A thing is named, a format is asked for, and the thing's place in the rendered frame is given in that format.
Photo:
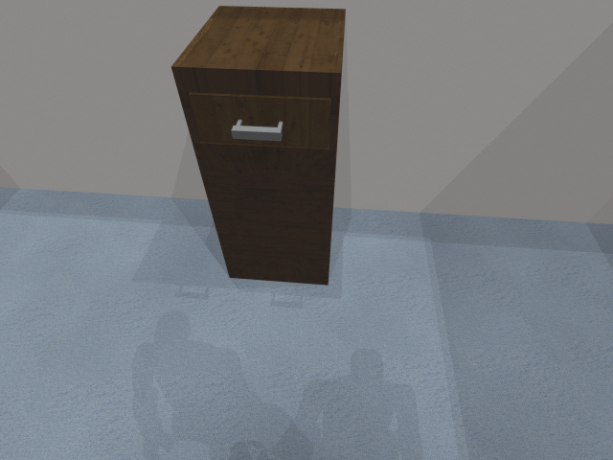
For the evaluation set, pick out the drawer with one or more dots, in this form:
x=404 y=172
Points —
x=306 y=120

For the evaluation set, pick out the cabinet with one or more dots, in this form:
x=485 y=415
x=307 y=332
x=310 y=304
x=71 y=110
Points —
x=272 y=205

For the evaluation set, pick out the handle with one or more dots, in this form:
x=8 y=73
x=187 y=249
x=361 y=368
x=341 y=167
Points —
x=257 y=132

